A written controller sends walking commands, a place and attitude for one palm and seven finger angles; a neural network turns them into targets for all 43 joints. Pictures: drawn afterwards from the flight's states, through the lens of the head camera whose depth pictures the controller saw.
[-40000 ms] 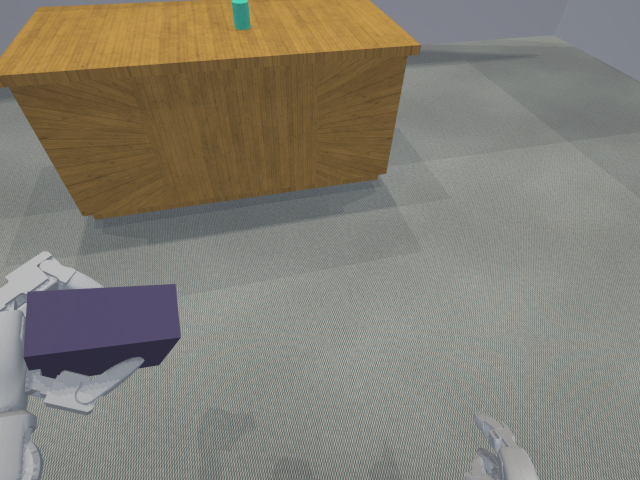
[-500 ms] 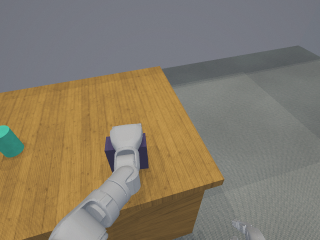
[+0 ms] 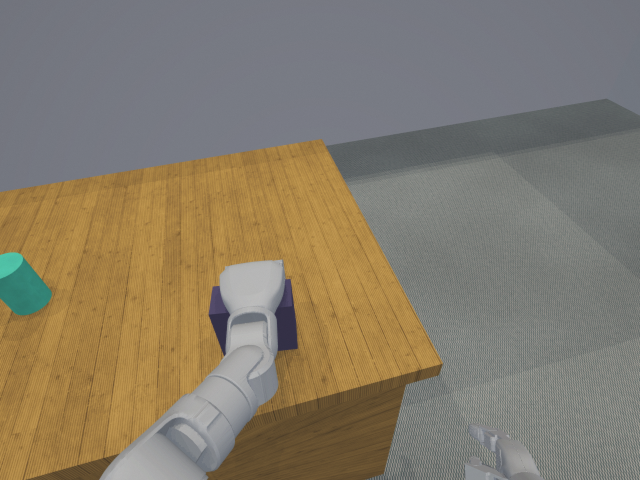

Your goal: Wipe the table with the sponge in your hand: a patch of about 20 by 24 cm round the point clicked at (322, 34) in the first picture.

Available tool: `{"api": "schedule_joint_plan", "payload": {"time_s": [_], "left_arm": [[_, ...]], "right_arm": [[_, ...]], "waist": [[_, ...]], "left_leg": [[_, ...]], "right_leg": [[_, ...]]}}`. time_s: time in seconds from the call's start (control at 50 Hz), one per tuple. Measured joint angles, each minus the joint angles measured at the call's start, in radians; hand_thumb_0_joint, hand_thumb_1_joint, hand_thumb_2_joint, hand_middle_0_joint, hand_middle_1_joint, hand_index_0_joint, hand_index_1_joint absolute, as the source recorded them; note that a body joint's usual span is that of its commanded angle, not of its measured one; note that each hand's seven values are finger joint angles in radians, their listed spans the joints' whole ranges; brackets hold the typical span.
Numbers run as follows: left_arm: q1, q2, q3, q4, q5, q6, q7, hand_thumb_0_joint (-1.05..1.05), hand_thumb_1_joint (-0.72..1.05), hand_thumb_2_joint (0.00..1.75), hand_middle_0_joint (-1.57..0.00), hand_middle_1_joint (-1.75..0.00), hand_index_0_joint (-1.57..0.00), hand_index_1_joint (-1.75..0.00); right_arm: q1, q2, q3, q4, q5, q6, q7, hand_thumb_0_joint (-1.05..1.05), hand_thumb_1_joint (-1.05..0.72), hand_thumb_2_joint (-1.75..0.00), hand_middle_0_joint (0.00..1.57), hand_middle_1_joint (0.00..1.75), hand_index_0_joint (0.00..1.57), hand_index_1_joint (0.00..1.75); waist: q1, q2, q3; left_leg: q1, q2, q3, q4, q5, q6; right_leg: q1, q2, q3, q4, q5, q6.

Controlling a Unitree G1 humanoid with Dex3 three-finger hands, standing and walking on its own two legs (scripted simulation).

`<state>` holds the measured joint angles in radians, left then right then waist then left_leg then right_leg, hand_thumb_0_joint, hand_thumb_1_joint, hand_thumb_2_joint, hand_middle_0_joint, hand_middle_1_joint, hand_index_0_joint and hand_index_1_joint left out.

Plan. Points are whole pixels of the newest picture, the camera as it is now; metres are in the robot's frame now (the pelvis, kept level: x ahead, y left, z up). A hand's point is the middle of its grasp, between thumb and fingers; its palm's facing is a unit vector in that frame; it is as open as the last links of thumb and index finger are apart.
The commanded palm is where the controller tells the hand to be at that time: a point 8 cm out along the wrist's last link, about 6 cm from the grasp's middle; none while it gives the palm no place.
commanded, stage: wipe back along the third lane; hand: left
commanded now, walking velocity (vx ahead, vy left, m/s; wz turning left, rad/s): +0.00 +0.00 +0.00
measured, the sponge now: (258, 326) +0.34 +0.14 -0.02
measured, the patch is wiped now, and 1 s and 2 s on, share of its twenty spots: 0.95 0.95 0.95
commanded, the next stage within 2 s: slide back across to the middle lane in 0.60 s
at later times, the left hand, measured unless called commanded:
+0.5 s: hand (258, 311) +0.34 +0.14 +0.02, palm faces -0.02 -0.05 -1.00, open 9.5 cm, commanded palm +0.29 +0.12 +0.05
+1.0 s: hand (254, 313) +0.34 +0.14 +0.03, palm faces -0.01 -0.08 -1.00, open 9.5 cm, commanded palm +0.28 +0.14 +0.07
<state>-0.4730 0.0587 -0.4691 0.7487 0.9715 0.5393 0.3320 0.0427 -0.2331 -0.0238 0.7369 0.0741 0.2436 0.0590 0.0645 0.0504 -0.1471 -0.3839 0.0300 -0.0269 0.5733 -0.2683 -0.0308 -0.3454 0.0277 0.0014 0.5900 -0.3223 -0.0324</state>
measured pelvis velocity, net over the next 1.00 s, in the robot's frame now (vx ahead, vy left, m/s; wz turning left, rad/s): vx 0.00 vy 0.01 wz -0.02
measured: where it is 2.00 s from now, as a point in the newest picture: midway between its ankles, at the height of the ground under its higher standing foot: outside the picture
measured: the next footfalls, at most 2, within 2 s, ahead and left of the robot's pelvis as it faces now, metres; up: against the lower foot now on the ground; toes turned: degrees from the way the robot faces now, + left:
none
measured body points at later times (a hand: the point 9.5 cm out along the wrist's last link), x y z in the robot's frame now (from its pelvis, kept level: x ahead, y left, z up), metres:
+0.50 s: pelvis +0.00 +0.01 +0.00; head -0.02 -0.01 +0.45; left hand +0.34 +0.14 +0.08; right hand +0.20 -0.21 -0.10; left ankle +0.01 +0.15 -0.73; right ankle -0.01 -0.10 -0.73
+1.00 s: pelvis +0.00 +0.01 +0.00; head -0.03 -0.02 +0.45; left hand +0.33 +0.14 +0.08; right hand +0.19 -0.21 -0.11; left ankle +0.01 +0.15 -0.73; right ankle -0.01 -0.10 -0.73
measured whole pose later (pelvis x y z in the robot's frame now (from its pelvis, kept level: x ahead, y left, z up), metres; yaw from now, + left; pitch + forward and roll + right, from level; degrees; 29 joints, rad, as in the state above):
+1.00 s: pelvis +0.00 +0.01 +0.00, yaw -1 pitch +3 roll +0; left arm -0.37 0.09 -0.44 0.60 0.97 0.55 0.31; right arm 0.05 -0.21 -0.01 0.72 0.08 0.26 0.06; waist 0.06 0.05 -0.13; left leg -0.35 0.03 0.00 0.57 -0.27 -0.02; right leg -0.32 0.02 0.02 0.59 -0.32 -0.02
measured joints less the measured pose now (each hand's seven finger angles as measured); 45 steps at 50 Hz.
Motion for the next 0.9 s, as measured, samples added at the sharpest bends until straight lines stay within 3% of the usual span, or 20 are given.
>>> {"api": "schedule_joint_plan", "payload": {"time_s": [0.52, 0.74, 0.9], "left_arm": [[0.064, 0.003, -0.016, -0.118, 0.028, 0.031, -0.010, 0.00, -0.45, 1.11, -0.73, -1.46, -0.74, -1.48], [0.003, -0.023, -0.028, -0.041, 0.022, 0.042, -0.004, 0.00, -0.46, 1.11, -0.74, -1.45, -0.75, -1.47], [0.040, 0.003, -0.004, -0.080, 0.001, 0.017, -0.003, 0.01, -0.46, 1.11, -0.74, -1.45, -0.75, -1.46]], "right_arm": [[-0.007, 0.012, 0.005, -0.017, 0.005, 0.020, 0.016, 0.01, -0.91, -0.90, 0.20, 0.30, 0.19, 0.30], [-0.008, 0.020, 0.007, -0.008, 0.006, 0.015, 0.015, 0.01, -0.90, -0.90, 0.20, 0.30, 0.19, 0.30], [0.002, 0.026, 0.011, -0.009, 0.006, 0.018, 0.006, 0.01, -0.90, -0.90, 0.20, 0.30, 0.19, 0.30]], "waist": [[-0.002, -0.007, 0.006], [0.001, -0.007, 0.005], [-0.005, 0.000, 0.006]], "left_leg": [[-0.003, -0.007, 0.014, 0.021, -0.014, 0.010], [-0.029, -0.012, 0.013, 0.037, -0.010, 0.014], [-0.005, -0.008, 0.017, 0.020, -0.006, 0.011]], "right_leg": [[-0.002, -0.007, 0.014, 0.011, -0.005, 0.013], [-0.027, -0.013, 0.013, 0.029, -0.004, 0.016], [-0.008, -0.009, 0.017, 0.018, -0.001, 0.013]]}}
